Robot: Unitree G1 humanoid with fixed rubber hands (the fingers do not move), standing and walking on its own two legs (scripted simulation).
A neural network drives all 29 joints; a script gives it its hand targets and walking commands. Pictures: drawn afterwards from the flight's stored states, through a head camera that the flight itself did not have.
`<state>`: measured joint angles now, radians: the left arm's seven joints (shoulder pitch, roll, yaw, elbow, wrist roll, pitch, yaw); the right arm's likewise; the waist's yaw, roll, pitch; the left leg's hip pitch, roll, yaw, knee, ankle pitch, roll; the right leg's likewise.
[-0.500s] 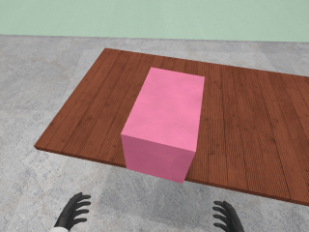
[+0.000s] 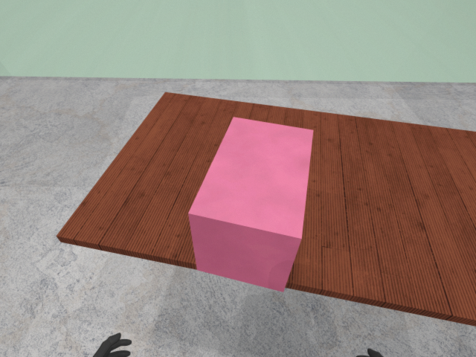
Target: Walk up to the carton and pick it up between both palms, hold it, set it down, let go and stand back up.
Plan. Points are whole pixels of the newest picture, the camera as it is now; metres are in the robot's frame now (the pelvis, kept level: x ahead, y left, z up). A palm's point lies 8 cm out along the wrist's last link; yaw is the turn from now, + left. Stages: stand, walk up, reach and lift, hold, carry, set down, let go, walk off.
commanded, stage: stand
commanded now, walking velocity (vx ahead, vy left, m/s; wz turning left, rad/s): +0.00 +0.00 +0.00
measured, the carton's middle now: (256, 198) +0.45 -0.03 +0.00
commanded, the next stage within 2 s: none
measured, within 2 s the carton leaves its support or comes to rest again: neither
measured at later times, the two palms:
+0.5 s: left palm out of the picture -0.03 +0.25 -0.12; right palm out of the picture -0.03 -0.24 -0.13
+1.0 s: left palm out of the picture -0.09 +0.25 -0.13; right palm out of the picture -0.09 -0.25 -0.14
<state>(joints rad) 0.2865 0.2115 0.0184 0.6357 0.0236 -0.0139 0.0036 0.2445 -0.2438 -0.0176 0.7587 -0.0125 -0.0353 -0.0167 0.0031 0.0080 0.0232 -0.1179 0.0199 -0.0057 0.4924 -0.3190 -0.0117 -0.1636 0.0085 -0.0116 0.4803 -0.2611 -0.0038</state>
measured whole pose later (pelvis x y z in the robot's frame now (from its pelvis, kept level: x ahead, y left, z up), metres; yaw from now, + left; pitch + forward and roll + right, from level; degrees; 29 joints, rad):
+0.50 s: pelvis -0.06 +0.01 +0.00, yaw +0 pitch -5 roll +0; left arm 0.41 0.23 -0.01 0.80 0.01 -0.01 0.01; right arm 0.37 -0.25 0.02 0.86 -0.01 0.00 0.00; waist 0.01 0.01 0.02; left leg -0.20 0.00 0.00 0.51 -0.24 0.00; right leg -0.25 -0.01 0.00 0.50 -0.18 0.01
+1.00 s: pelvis -0.09 +0.00 +0.00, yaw +0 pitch -3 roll +1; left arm 0.41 0.22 0.02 0.88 0.02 0.00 0.02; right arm 0.40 -0.25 -0.01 0.91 -0.02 0.01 -0.01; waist 0.00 0.00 0.01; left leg -0.28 -0.03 -0.02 0.54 -0.27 0.00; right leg -0.33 0.00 0.05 0.53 -0.21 0.01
